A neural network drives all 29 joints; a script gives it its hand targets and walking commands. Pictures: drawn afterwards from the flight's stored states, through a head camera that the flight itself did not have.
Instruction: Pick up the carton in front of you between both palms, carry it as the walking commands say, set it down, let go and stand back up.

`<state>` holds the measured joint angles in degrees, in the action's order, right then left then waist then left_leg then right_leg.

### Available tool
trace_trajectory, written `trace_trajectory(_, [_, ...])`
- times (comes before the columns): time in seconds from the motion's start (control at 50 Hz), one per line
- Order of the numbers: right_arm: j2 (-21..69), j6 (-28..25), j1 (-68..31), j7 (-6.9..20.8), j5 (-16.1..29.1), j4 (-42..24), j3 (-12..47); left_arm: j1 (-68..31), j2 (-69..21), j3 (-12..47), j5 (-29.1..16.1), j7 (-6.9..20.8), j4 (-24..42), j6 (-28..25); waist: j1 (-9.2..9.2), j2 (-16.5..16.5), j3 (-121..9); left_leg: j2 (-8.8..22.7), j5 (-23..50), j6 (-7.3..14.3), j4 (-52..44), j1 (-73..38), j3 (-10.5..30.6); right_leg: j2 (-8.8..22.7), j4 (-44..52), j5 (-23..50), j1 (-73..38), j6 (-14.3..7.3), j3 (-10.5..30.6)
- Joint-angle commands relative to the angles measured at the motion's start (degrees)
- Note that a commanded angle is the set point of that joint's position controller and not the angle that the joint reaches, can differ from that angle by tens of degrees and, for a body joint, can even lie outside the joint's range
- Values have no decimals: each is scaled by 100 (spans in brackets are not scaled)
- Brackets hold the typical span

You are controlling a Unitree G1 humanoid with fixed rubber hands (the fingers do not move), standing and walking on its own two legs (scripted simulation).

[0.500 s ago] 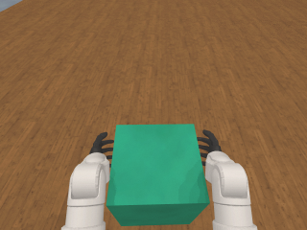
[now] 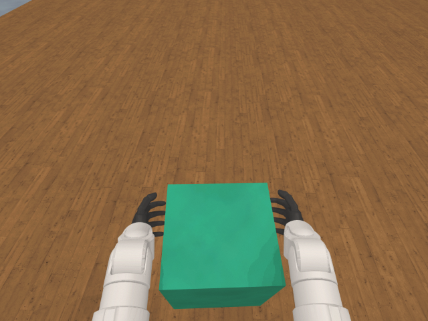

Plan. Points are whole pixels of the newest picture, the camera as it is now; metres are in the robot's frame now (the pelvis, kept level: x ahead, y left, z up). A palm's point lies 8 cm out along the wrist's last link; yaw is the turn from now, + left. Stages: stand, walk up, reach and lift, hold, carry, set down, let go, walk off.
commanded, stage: carry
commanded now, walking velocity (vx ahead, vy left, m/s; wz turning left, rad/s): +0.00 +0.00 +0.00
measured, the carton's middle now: (217, 249) +0.30 +0.00 -0.08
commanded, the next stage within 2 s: hold in 1.14 s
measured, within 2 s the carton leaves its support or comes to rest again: neither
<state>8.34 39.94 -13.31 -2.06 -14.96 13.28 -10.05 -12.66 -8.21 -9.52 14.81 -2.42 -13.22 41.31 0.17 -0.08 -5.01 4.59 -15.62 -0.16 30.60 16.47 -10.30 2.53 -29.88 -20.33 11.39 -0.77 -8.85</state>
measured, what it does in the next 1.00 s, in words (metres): stands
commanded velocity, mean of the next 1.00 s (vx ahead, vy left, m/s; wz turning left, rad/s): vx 0.00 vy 0.00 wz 0.00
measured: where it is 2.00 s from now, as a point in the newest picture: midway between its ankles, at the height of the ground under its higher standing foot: outside the picture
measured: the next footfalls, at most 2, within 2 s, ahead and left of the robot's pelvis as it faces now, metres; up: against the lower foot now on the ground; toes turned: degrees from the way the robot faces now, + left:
none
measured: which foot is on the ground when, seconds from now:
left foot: down 0.00-1.00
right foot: down 0.00-1.00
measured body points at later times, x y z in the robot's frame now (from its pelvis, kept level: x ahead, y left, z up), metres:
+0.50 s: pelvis -0.03 +0.00 +0.00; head -0.04 +0.00 +0.45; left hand +0.27 +0.15 +0.03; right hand +0.28 -0.15 +0.03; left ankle +0.00 +0.12 -0.73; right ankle -0.05 -0.10 -0.73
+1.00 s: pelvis -0.04 -0.01 +0.00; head -0.06 -0.01 +0.45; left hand +0.26 +0.14 +0.03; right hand +0.27 -0.16 +0.03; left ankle +0.00 +0.12 -0.73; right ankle -0.05 -0.10 -0.73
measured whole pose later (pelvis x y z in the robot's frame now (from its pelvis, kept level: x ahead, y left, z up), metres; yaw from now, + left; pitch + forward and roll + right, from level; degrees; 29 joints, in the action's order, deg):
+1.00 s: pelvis -0.04 -0.01 +0.00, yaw +0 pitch +2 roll +0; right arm 8.4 41.9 -13.4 -2.5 -14.3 10.6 -9.8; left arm -12.8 -8.2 -9.3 13.9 -2.9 -10.7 42.9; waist 0.2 0.0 -5.0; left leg 5.3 -11.3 -0.3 29.1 18.8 -10.0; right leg 2.1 -30.3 -17.3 14.6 -1.8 -9.3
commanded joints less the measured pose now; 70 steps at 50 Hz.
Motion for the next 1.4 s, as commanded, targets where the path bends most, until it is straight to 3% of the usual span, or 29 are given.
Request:
trace_trajectory(0.0, [5179,-456,-2628,1429,1439,-242,3022,-3051,-5137,3026,-1527,1454,534,-631,-7,-5,-1501,553,1810,86,-271,-782,552,683,409,2151,-229,-53,545])
trace_trajectory(0.1, [5438,-233,-2500,1427,1634,-548,3363,-2922,-5394,3361,-1720,1454,821,-411,1,-6,-1622,567,1867,83,-266,-807,560,680,380,2116,-239,-46,541])
trace_trajectory(0.2, [5275,7,-2261,1398,1531,-499,3182,-2640,-5225,3190,-1608,1425,760,-175,-5,-11,-1529,572,1809,80,-298,-718,562,680,400,2027,-167,-42,538])
trace_trajectory(0.36, [5370,-16,-2514,1422,1599,-555,3210,-2905,-5296,3218,-1681,1433,850,-193,-3,9,-1397,558,1456,75,-415,-615,588,683,514,1609,-20,-80,588])
trace_trajectory(1.12, [5375,7,-2487,1437,1594,-549,3209,-2839,-5308,3211,-1684,1449,815,-173,-1,-7,-1505,559,1316,35,-413,-542,573,674,505,1596,87,-126,624])
trace_trajectory(1.14, [5537,-34,-2060,1488,1542,-473,3110,-2306,-5435,3077,-1589,1495,991,-151,-76,-318,-1041,-1083,2267,214,-590,-1761,1293,-481,868,3346,-311,-73,1594])
trace_trajectory(1.18, [5288,-134,-1977,1428,1308,-596,2933,-2426,-5252,3093,-1538,1490,1156,-224,15,-259,-1225,-972,2606,157,-727,-1492,1447,-494,746,3958,-1145,1,1679])
trace_trajectory(1.2, [5319,-152,-2118,1392,1336,-535,2916,-2572,-5260,3147,-1573,1479,1080,-234,87,-222,-1330,-979,2592,131,-781,-1707,1464,-527,778,3827,-1146,52,1646])
trace_trajectory(1.22, [5257,-170,-2041,1348,1269,-426,2834,-2646,-5183,3151,-1599,1512,1104,-244,89,-258,-1230,-981,2258,67,-869,-1446,1474,-579,931,3271,-1431,16,1598])
trace_trajectory(1.26, [5271,-175,-2245,1374,1267,-370,2820,-2751,-5208,3167,-1591,1524,1000,-261,106,-192,-1053,-1030,1936,42,-922,-1421,1424,-594,966,3058,-1363,52,1567])
trace_trajectory(1.3, [5355,-161,-2456,1436,1347,-337,2911,-2714,-5192,3017,-1485,1521,823,-267,-49,-237,-948,-1050,1525,79,-989,-1329,1404,-587,1050,2509,-1333,92,1520])
trace_trajectory(1.38, [5487,-140,-2884,1616,1442,-118,2939,-2865,-5350,2787,-1348,1547,440,-276,-168,-159,-719,-1014,958,143,-1040,-1381,1393,-560,1133,1602,-907,93,1461])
